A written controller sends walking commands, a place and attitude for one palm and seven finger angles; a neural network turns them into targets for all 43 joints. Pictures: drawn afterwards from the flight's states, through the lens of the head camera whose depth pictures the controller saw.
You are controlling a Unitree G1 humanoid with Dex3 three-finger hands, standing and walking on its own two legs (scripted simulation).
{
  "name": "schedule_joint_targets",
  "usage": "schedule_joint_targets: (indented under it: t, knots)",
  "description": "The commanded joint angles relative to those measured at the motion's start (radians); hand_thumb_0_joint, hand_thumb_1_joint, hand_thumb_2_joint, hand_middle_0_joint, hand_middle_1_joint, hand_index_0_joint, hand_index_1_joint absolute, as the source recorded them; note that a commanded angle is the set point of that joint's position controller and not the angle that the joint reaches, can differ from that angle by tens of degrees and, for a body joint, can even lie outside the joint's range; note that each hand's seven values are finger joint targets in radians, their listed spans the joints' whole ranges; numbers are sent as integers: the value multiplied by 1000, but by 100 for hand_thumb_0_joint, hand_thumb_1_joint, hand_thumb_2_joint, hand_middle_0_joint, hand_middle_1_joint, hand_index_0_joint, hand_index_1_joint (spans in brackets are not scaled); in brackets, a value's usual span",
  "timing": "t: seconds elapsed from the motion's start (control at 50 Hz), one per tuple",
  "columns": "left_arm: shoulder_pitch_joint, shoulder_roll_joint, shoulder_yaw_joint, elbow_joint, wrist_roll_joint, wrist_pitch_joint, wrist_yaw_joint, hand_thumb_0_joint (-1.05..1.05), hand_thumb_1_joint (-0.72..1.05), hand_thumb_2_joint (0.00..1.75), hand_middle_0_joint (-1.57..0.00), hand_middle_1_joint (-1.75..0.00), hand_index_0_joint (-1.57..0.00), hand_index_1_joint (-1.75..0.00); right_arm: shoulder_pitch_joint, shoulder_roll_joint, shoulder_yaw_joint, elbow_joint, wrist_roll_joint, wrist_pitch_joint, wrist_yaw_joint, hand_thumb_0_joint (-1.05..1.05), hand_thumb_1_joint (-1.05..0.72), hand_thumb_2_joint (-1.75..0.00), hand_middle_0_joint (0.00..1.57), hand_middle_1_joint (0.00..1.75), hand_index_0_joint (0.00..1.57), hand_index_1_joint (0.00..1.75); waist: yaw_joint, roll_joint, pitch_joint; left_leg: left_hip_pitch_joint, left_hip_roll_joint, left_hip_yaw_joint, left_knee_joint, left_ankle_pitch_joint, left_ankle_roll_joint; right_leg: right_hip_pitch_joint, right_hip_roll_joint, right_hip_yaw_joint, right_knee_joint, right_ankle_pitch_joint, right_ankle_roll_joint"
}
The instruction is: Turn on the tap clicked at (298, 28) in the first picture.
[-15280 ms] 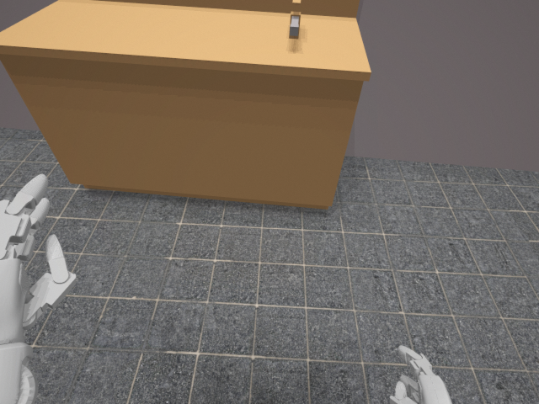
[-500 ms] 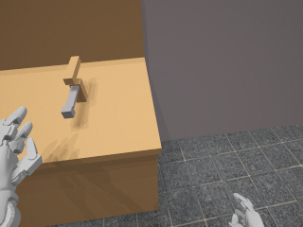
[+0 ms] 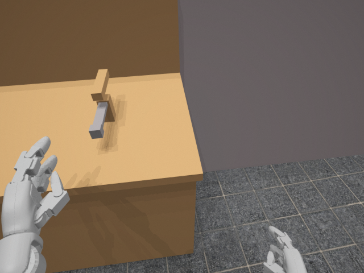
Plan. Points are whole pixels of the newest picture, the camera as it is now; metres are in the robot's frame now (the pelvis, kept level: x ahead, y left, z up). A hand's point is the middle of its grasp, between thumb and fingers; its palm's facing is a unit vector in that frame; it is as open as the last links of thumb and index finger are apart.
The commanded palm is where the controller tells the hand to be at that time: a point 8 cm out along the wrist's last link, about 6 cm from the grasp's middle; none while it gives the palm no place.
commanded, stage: turn the palm inward beside the body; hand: left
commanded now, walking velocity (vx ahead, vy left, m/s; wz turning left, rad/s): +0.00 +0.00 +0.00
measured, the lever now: (96, 131) +0.41 +0.29 +0.10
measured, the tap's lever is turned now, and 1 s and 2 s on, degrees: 0 0 0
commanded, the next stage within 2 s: reach beside the lever's end, fingers flat in 0.82 s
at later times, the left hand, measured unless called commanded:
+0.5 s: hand (75, 201) +0.18 +0.21 +0.15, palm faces +0.45 -0.89 -0.11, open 7.4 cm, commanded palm +0.13 +0.26 +0.16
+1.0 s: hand (78, 202) +0.18 +0.21 +0.15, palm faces +0.45 -0.89 -0.11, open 7.4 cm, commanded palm +0.14 +0.26 +0.16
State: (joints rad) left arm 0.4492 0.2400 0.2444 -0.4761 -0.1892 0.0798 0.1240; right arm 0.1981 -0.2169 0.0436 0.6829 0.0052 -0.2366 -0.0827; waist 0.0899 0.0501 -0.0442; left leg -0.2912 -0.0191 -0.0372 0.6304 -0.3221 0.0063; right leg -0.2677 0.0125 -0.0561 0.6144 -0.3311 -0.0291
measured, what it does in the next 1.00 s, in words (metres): stands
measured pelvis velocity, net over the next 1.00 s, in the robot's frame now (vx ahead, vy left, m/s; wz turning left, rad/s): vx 0.00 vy -0.02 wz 0.01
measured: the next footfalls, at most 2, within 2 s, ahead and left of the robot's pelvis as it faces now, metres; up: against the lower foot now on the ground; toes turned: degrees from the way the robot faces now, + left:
none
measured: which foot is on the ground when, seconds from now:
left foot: down 0.00-1.00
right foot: down 0.00-1.00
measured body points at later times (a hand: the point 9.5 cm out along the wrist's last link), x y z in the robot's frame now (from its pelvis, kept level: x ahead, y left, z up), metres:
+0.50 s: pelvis +0.00 -0.02 +0.00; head -0.02 -0.04 +0.45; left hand +0.15 +0.26 +0.16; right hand +0.21 -0.23 -0.08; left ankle +0.01 +0.12 -0.73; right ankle +0.00 -0.10 -0.73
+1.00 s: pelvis +0.00 -0.02 +0.00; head -0.02 -0.05 +0.45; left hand +0.15 +0.25 +0.15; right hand +0.20 -0.23 -0.08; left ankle +0.01 +0.12 -0.73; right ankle +0.00 -0.10 -0.73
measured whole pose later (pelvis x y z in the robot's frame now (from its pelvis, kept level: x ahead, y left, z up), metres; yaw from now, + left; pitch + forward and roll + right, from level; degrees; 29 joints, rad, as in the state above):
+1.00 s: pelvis +0.00 -0.02 +0.00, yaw +1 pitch -1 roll +0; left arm 0.49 0.20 0.23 -0.50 -0.25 0.11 0.12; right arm 0.21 -0.24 0.03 0.69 0.02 -0.28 -0.09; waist 0.09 0.07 -0.06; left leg -0.29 0.00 -0.06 0.63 -0.32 -0.02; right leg -0.26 0.03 -0.08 0.61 -0.34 -0.06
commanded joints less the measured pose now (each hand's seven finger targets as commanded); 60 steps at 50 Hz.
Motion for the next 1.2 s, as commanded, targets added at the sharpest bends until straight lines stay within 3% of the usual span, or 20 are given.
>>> schedule_joint_targets:
  t: [0.0, 0.06, 0.2, 0.28, 0.3, 0.34, 0.38, 0.5, 0.52, 0.66, 0.7, 0.78, 0.84, 0.9, 0.94, 1.02, 1.06, 1.1, 1.12, 1.18]
  knots:
    - [-96, 157, 93, -234, 7, -62, 19, 0, 90, 90, -20, -30, -20, -30, -149, -115, -41, -164, 3, -62, -11, 0, -90, -90, 20, 30, 20, 30, 5, 22, -32, 5, -1, -20, -134, 42, 11, -17, 1, 9, -133, 23, 11]
    - [-73, 127, 68, -234, -3, -61, 20, 0, 90, 90, -20, -30, -20, -30, -147, -116, -40, -168, 3, -70, -10, 0, -90, -90, 20, 30, 20, 30, -1, -13, -28, 2, -3, -19, -127, 58, 14, -13, -2, 7, -132, 32, 12]
    - [-20, 127, 68, -270, -9, -56, 23, 0, 90, 90, -20, -30, -20, -30, -133, -118, -44, -168, 3, -80, -4, 0, -90, -90, 20, 30, 20, 30, 4, 10, -52, 20, -2, -14, -108, 152, 10, 4, 0, 1, -121, 117, 9]
    - [-28, 110, 68, -262, -29, -49, 19, 0, 90, 90, -20, -30, -20, -30, -134, -119, -46, -169, 5, -83, -5, 0, -90, -90, 20, 30, 20, 30, -1, -48, -61, 14, -6, -10, -94, 171, 16, 11, -4, 4, -118, 154, 15]
    - [-28, 128, 89, -259, -32, -42, 21, 0, 90, 90, -20, -30, -20, -30, -132, -119, -47, -165, 6, -82, -7, 0, -90, -90, 20, 30, 20, 30, 4, -28, -53, 11, -8, -7, -94, 166, 16, 14, -5, 10, -126, 151, 15]
    - [-43, 102, 62, -264, -38, -37, 14, 0, 90, 90, -20, -30, -20, -30, -135, -115, -44, -167, 10, -84, -6, 0, -90, -90, 20, 30, 20, 30, -3, -15, -48, 17, -8, -5, -95, 165, 16, 8, -8, 10, -126, 152, 15]
    - [-43, 105, 65, -252, -46, -23, 10, 0, 90, 90, -20, -30, -20, -30, -137, -116, -44, -168, 11, -85, -9, 0, -90, -90, 20, 30, 20, 30, -3, -45, -51, 11, -11, -4, -90, 157, 21, 14, -10, 17, -134, 152, 20]
    - [-31, 127, 85, -261, -39, -10, 9, 0, 90, 90, -20, -30, -20, -30, -131, -114, -44, -168, 13, -89, -9, 0, -90, -90, 20, 30, 20, 30, 7, -37, -50, 12, -13, 1, -88, 173, 23, 31, -11, 26, -142, 177, 22]
    - [-34, 107, 70, -268, -45, -14, 7, 0, 90, 90, -20, -30, -20, -30, -135, -112, -44, -173, 13, -91, -8, 0, -90, -90, 20, 30, 20, 30, 2, -34, -56, 14, -14, 4, -84, 177, 24, 33, -17, 32, -140, 192, 24]
    - [-33, 103, 74, -246, -50, -19, 11, 0, 90, 90, -20, -30, -20, -30, -137, -111, -44, -171, 14, -94, -8, 0, -90, -90, 20, 30, 20, 30, 0, -51, -39, 0, -14, 4, -79, 147, 26, 21, -20, 45, -152, 163, 30]
    - [-44, 125, 83, -266, -40, -23, 14, 0, 90, 90, -20, -30, -20, -30, -131, -111, -46, -169, 16, -96, -7, 0, -90, -90, 20, 30, 20, 30, 4, -15, -46, 4, -15, 8, -79, 147, 25, 26, -20, 47, -155, 154, 27]
    - [-25, 108, 77, -252, -47, -33, 11, 0, 90, 90, -20, -30, -20, -30, -129, -113, -46, -171, 12, -101, -6, 0, -90, -90, 20, 30, 20, 30, 3, -57, -52, -1, -15, 6, -74, 160, 26, 29, -21, 43, -142, 189, 31]
    - [-35, 96, 63, -252, -48, -34, 9, 0, 90, 90, -20, -30, -20, -30, -132, -110, -45, -171, 17, -104, -8, 0, -90, -90, 20, 30, 20, 30, -1, -41, -37, 1, -14, 7, -78, 139, 26, 15, -20, 44, -153, 147, 28]
    - [-31, 123, 84, -252, -40, -31, 15, 0, 90, 90, -20, -30, -20, -30, -128, -112, -45, -168, 16, -107, -11, 0, -90, -90, 20, 30, 20, 30, 4, -42, -34, -4, -14, 3, -83, 129, 26, 15, -17, 41, -157, 125, 27]
    - [-59, 111, 86, -216, -49, -30, 13, 0, 90, 90, -20, -30, -20, -30, -133, -114, -45, -163, 16, -106, -15, 0, -90, -90, 20, 30, 20, 30, -5, -72, -24, -11, -14, 2, -82, 120, 27, 8, -18, 46, -159, 120, 30]
    - [-156, 126, 99, -181, -49, -32, 14, 0, 90, 90, -20, -30, -20, -30, -137, -114, -46, -149, 18, -100, -22, 0, -90, -90, 20, 30, 20, 30, -14, -30, -24, -7, -16, 0, -91, 91, 25, -6, -19, 48, -172, 65, 27]
    - [-177, 110, 77, -162, -48, -38, 9, 0, 90, 90, -20, -30, -20, -30, -142, -114, -44, -146, 15, -103, -24, 0, -90, -90, 20, 30, 20, 30, -18, -38, -24, 4, -18, -1, -89, 102, 27, -9, -18, 47, -167, 87, 27]
    - [-179, 143, 108, -149, -42, -41, 7, 0, 90, 90, -20, -30, -20, -30, -134, -118, -47, -138, 14, -101, -25, 0, -90, -90, 20, 30, 20, 30, -8, -11, -57, 12, -17, 3, -94, 128, 24, 18, -15, 44, -160, 118, 23]
    - [-190, 122, 85, -151, -42, -45, 3, 0, 90, 90, -20, -30, -20, -30, -137, -116, -45, -145, 14, -101, -24, 0, -90, -90, 20, 30, 20, 30, -13, -5, -64, 18, -17, 2, -97, 136, 23, 16, -16, 40, -153, 132, 22]
    - [-198, 135, 108, -107, -47, -44, -2, 0, 90, 90, -20, -30, -20, -30, -134, -120, -48, -138, 13, -95, -25, 0, -90, -90, 20, 30, 20, 30, -12, -40, -75, 20, -15, 4, -97, 169, 22, 31, -12, 33, -141, 184, 22]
